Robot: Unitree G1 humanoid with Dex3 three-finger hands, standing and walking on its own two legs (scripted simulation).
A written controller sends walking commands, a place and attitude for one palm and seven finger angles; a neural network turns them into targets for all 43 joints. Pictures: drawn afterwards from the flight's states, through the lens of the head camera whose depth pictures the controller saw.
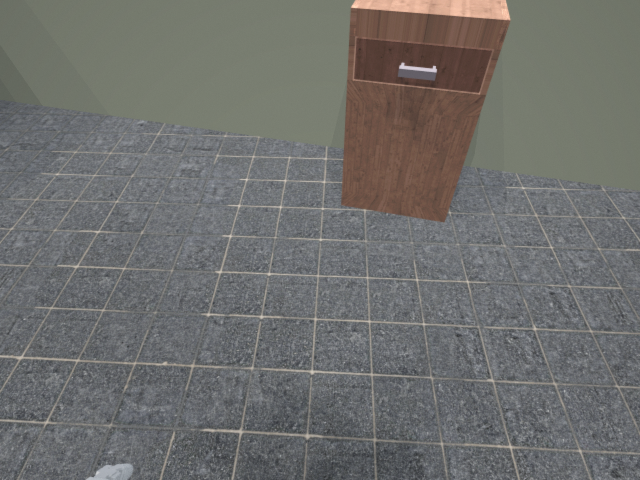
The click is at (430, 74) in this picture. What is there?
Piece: drawer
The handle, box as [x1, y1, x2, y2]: [398, 63, 436, 80]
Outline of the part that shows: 399,66 398,76 434,80 436,72 435,66 433,66 432,69 404,66 404,63 401,63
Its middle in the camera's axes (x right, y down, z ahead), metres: +0.32 -0.56 +1.28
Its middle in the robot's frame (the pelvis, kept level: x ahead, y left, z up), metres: +1.34 -0.26 -0.08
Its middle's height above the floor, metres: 0.69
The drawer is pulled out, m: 0.00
